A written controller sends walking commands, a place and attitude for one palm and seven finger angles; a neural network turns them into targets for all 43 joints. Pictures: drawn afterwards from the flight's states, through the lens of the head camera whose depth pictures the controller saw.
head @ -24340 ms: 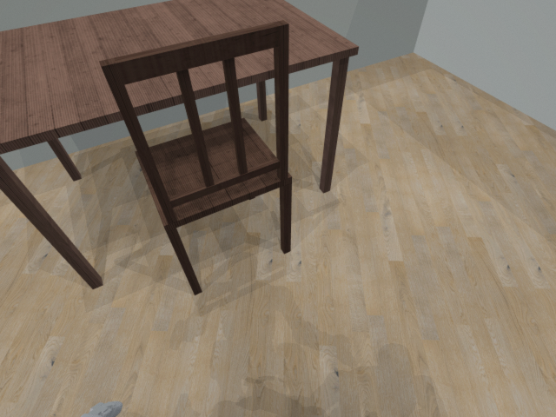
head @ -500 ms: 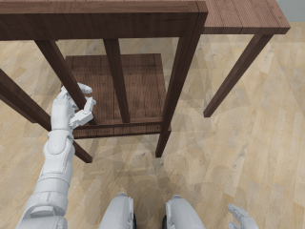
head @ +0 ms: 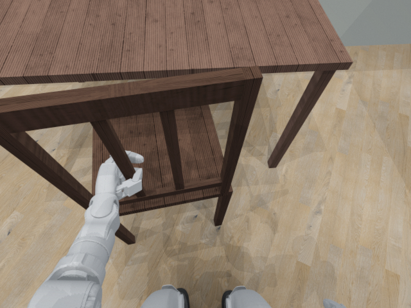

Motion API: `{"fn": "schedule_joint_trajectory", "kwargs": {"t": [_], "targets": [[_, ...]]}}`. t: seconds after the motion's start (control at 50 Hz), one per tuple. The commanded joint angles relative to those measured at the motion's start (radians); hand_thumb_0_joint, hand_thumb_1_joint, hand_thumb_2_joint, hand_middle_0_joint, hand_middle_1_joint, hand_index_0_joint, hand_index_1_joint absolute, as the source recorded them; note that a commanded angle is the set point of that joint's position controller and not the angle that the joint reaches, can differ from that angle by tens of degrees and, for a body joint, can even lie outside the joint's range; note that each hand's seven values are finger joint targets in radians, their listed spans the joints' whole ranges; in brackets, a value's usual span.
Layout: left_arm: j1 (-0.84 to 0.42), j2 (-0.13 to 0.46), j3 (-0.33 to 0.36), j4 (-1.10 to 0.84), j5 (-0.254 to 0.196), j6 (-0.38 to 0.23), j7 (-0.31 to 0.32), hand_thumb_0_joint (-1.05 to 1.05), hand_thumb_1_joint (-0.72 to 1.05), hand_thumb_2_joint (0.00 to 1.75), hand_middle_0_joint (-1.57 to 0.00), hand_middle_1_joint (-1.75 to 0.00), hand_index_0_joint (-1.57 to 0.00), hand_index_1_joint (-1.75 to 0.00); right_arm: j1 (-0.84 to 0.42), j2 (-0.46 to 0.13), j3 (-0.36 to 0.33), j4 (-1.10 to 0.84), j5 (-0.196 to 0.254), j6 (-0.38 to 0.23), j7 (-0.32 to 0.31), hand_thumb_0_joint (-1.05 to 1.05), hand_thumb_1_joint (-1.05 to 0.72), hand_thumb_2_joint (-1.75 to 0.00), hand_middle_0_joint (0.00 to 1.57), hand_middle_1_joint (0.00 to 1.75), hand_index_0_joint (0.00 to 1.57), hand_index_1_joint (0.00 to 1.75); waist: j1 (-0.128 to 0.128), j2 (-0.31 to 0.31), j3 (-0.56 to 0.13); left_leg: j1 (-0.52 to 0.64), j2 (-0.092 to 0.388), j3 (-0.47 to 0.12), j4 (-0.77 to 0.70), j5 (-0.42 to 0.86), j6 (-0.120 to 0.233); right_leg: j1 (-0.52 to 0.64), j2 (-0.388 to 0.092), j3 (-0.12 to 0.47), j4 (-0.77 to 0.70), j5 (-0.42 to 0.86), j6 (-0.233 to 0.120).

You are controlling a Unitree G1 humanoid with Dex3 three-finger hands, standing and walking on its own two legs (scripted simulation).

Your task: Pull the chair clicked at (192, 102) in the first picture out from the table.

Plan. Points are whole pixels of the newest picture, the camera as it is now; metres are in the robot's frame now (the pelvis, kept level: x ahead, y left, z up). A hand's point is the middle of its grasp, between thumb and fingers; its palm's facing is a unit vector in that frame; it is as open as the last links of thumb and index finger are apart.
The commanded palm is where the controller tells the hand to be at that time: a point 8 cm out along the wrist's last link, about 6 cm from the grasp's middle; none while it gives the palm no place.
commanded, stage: step backward, pulling the chair out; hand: left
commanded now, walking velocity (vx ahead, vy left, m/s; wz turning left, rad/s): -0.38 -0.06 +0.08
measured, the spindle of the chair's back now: (125, 166) +0.40 +0.17 -0.04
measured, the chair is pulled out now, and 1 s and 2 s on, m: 0.08 0.22 0.31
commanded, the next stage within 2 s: none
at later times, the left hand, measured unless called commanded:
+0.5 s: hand (145, 226) +0.27 +0.12 -0.06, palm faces +0.00 -0.99 -0.16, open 5.3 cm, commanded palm +0.28 +0.17 -0.05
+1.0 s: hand (137, 243) +0.24 +0.13 -0.06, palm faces +0.05 -0.98 -0.19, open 5.5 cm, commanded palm +0.23 +0.19 -0.07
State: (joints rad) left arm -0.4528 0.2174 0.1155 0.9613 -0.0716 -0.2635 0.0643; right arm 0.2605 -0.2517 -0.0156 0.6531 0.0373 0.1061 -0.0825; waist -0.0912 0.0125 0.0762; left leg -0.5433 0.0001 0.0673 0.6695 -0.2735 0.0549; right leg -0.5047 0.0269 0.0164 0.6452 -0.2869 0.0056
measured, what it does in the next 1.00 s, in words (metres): walks backwards: left foot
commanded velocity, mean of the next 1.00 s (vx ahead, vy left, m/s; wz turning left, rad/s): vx -0.38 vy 0.00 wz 0.06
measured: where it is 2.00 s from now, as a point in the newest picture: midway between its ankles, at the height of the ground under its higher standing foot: outside the picture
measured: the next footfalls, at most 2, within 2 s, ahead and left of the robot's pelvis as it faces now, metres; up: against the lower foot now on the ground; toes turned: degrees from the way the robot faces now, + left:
left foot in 1.00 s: -0.15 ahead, +0.16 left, +0.00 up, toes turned +4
right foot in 1.72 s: -0.06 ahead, -0.13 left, +0.00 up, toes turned +2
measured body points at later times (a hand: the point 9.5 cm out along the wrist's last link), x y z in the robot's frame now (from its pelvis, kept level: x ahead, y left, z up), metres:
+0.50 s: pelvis -0.07 -0.01 +0.00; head +0.00 +0.00 +0.45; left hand +0.27 +0.17 -0.04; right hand +0.03 -0.29 -0.11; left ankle +0.03 +0.08 -0.72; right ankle +0.01 -0.12 -0.71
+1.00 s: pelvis -0.11 -0.01 +0.00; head -0.04 -0.01 +0.44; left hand +0.24 +0.18 -0.04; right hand -0.02 -0.30 -0.13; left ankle -0.19 +0.15 -0.72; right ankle +0.02 -0.13 -0.72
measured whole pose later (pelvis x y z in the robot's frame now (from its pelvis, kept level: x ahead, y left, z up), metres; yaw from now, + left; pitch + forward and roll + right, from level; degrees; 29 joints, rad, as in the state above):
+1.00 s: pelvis -0.11 -0.01 +0.00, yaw +4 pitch +4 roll +2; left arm -0.50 0.15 0.04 1.03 -0.02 -0.23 0.10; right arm 0.23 -0.31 0.00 0.80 0.03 -0.07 -0.11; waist -0.07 -0.02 0.09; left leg -0.26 0.03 -0.01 0.60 -0.40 -0.03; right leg -0.58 -0.10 -0.05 0.61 -0.10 0.01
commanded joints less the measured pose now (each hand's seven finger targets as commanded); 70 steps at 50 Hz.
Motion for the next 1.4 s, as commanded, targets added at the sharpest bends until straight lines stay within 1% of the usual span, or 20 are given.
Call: {"fn": "schedule_joint_trajectory", "kwargs": {"t": [0.0,0.22,0.32,0.4,0.46,0.54,0.64,0.7,0.74,0.76,0.82,0.92,1.0,1.04,1.1,1.14,1.2,1.24,1.32,1.38], "targets": [[-0.256,0.177,-0.014,-0.2,0.044,-0.04,0.024,0.0,0.9,0.9,-0.5,-1.45,-0.5,-1.45,0.032,-0.138,-0.049,-0.075,0.004,-0.043,-0.017,0.0,-0.9,-0.9,0.2,0.3,0.2,0.3,0.044,0.109,-0.476,0.291,0.225,-0.232,-0.112,0.48,0.006,0.195,-0.073,0.043,-0.032,0.231,-0.017],[-0.353,0.21,-0.047,-0.072,0.039,-0.055,0.063,0.0,0.9,0.9,-0.5,-1.45,-0.5,-1.45,0.008,-0.146,-0.045,0.018,0.033,-0.124,-0.033,0.0,-0.9,-0.9,0.2,0.3,0.2,0.3,0.041,-0.06,-0.369,0.221,0.035,-0.112,0.008,-0.108,-0.06,0.159,-0.303,0.252,-0.323,0.049,-0.054],[-0.349,0.157,-0.092,-0.082,0.037,-0.067,0.064,0.0,0.9,0.9,-0.5,-1.45,-0.5,-1.45,-0.001,-0.157,-0.034,0.035,0.032,-0.16,-0.05,0.0,-0.9,-0.9,0.2,0.3,0.2,0.3,0.037,-0.033,-0.377,0.268,0.09,-0.161,-0.132,0.073,-0.031,0.159,-0.19,0.098,-0.216,0.108,-0.015],[-0.366,0.113,-0.136,-0.1,0.023,-0.076,0.059,0.0,0.9,0.9,-0.5,-1.45,-0.5,-1.45,-0.019,-0.16,-0.024,0.006,0.035,-0.176,-0.051,0.0,-0.9,-0.9,0.2,0.3,0.2,0.3,0.049,0.022,-0.311,0.234,0.17,-0.247,-0.263,-0.203,0.008,0.086,-0.11,0.06,-0.157,-0.229,-0.015],[-0.378,0.116,-0.121,-0.14,0.027,-0.067,0.063,0.0,0.9,0.9,-0.5,-1.45,-0.5,-1.45,-0.04,-0.164,-0.018,0.002,0.019,-0.18,-0.061,0.0,-0.9,-0.9,0.2,0.3,0.2,0.3,0.063,0.165,-0.306,0.2,0.266,-0.394,-0.373,-0.27,0.046,0.091,-0.055,0.026,0.063,-0.158,-0.029],[-0.368,0.143,-0.099,-0.146,0.038,-0.073,0.057,0.0,0.9,0.9,-0.5,-1.45,-0.5,-1.45,-0.01,-0.154,-0.023,0.018,-0.001,-0.19,-0.065,0.0,-0.9,-0.9,0.2,0.3,0.2,0.3,0.051,0.157,-0.373,0.339,0.284,-0.333,-0.268,0.068,0.054,0.117,-0.056,0.025,0.032,-0.093,-0.018],[-0.359,0.186,-0.058,-0.124,0.047,-0.049,0.055,0.0,0.9,0.9,-0.5,-1.45,-0.5,-1.45,-0.039,-0.152,-0.026,0.013,0.001,-0.195,-0.067,0.0,-0.9,-0.9,0.2,0.3,0.2,0.3,0.059,0.138,-0.298,0.097,0.256,-0.28,-0.266,-0.192,0.042,0.274,-0.072,0.036,-0.017,-0.112,-0.03],[-0.35,0.199,-0.051,-0.12,0.046,-0.045,0.057,0.0,0.9,0.9,-0.5,-1.45,-0.5,-1.45,-0.031,-0.137,-0.031,0.007,0.005,-0.201,-0.06,0.0,-0.9,-0.9,0.2,0.3,0.2,0.3,0.056,-0.063,-0.272,0.029,0.122,-0.172,-0.067,-0.311,-0.013,0.232,-0.194,0.205,-0.198,-0.283,-0.082],[-0.298,0.238,-0.023,-0.061,0.057,-0.03,0.076,0.0,0.9,0.9,-0.5,-1.45,-0.5,-1.45,-0.038,-0.148,-0.053,0.036,0.009,-0.193,-0.05,0.0,-0.9,-0.9,0.2,0.3,0.2,0.3,0.079,-0.253,-0.313,0.145,-0.035,-0.101,0.434,-0.24,-0.093,0.075,-0.462,0.453,-0.463,-0.381,-0.204],[-0.291,0.198,-0.042,-0.041,0.058,-0.006,0.076,0.0,0.9,0.9,-0.5,-1.45,-0.5,-1.45,-0.083,-0.136,-0.049,0.037,-0.006,-0.191,-0.04,0.0,-0.9,-0.9,0.2,0.3,0.2,0.3,0.094,-0.179,-0.296,0.08,-0.016,-0.167,0.565,-0.254,-0.095,0.102,-0.488,0.442,-0.447,-0.273,-0.23],[-0.355,0.22,-0.005,-0.107,0.062,-0.024,0.071,0.0,0.9,0.9,-0.5,-1.45,-0.5,-1.45,-0.058,-0.109,-0.011,0.053,-0.009,-0.198,-0.02,0.0,-0.9,-0.9,0.2,0.3,0.2,0.3,0.064,-0.134,-0.33,0.126,0.001,-0.15,0.465,-0.243,-0.101,0.135,-0.389,0.222,-0.336,-0.158,-0.147],[-0.289,0.151,-0.033,-0.084,0.05,-0.017,0.059,0.0,0.9,0.9,-0.5,-1.45,-0.5,-1.45,0.018,-0.124,-0.009,0.085,-0.006,-0.212,-0.037,0.0,-0.9,-0.9,0.2,0.3,0.2,0.3,0.071,-0.183,-0.379,0.214,0.004,-0.051,-0.114,-0.183,-0.091,0.33,-0.315,0.152,-0.214,0.205,-0.088],[-0.36,0.102,-0.071,-0.134,0.053,-0.018,0.038,0.0,0.9,0.9,-0.5,-1.45,-0.5,-1.45,0.03,-0.161,-0.051,0.051,-0.006,-0.191,-0.049,0.0,-0.9,-0.9,0.2,0.3,0.2,0.3,0.068,0.059,-0.388,0.337,0.237,-0.196,-0.245,0.473,-0.02,0.277,-0.144,0.001,0.054,0.458,0.004],[-0.452,0.092,-0.093,-0.222,0.069,-0.029,0.021,0.0,0.9,0.9,-0.5,-1.45,-0.5,-1.45,0.016,-0.137,-0.055,0.032,-0.025,-0.171,-0.038,0.0,-0.9,-0.9,0.2,0.3,0.2,0.3,0.044,0.179,-0.44,0.402,0.249,-0.166,-0.147,0.688,-0.033,0.279,-0.152,-0.014,0.086,0.527,0.003],[-0.379,0.073,-0.08,-0.191,0.078,-0.027,0.023,0.0,0.9,0.9,-0.5,-1.45,-0.5,-1.45,0.009,-0.143,-0.063,0.002,-0.015,-0.142,-0.022,0.0,-0.9,-0.9,0.2,0.3,0.2,0.3,0.055,0.126,-0.37,0.258,0.257,-0.161,-0.063,0.62,-0.046,0.349,-0.133,-0.016,0.062,0.405,-0.034],[-0.361,0.092,-0.075,-0.173,0.067,-0.02,0.022,0.0,0.9,0.9,-0.5,-1.45,-0.5,-1.45,0.043,-0.151,-0.073,0.01,-0.007,-0.133,-0.022,0.0,-0.9,-0.9,0.2,0.3,0.2,0.3,0.044,0.0,-0.401,0.204,0.187,-0.132,0.028,0.358,-0.077,0.394,-0.215,0.062,-0.004,0.615,-0.081],[-0.356,0.124,-0.068,-0.123,0.068,-0.01,0.022,0.0,0.9,0.9,-0.5,-1.45,-0.5,-1.45,0.052,-0.134,-0.058,0.039,-0.005,-0.139,-0.026,0.0,-0.9,-0.9,0.2,0.3,0.2,0.3,0.039,-0.154,-0.389,0.178,0.058,-0.074,0.023,-0.211,-0.107,0.331,-0.34,0.158,-0.168,0.468,-0.11],[-0.331,0.146,-0.061,-0.097,0.065,0.0,0.025,0.0,0.9,0.9,-0.5,-1.45,-0.5,-1.45,0.053,-0.142,-0.05,0.061,-0.001,-0.145,-0.033,0.0,-0.9,-0.9,0.2,0.3,0.2,0.3,0.046,-0.133,-0.363,0.217,0.057,-0.065,-0.093,-0.216,-0.081,0.258,-0.308,0.118,-0.207,0.203,-0.072],[-0.35,0.102,-0.072,-0.146,0.079,-0.021,0.031,0.0,0.9,0.9,-0.5,-1.45,-0.5,-1.45,-0.01,-0.149,-0.04,0.011,-0.02,-0.146,-0.035,0.0,-0.9,-0.9,0.2,0.3,0.2,0.3,0.076,0.206,-0.284,0.036,0.213,-0.183,-0.253,0.014,-0.001,0.297,-0.116,-0.029,0.097,0.07,0.012],[-0.385,0.111,-0.059,-0.169,0.067,-0.027,0.034,0.0,0.9,0.9,-0.5,-1.45,-0.5,-1.45,0.022,-0.147,-0.058,0.013,-0.005,-0.148,-0.035,0.0,-0.9,-0.9,0.2,0.3,0.2,0.3,0.067,-0.003,-0.337,0.09,0.202,-0.142,-0.103,0.188,-0.029,0.366,-0.147,0.012,0.045,0.338,-0.012]]}}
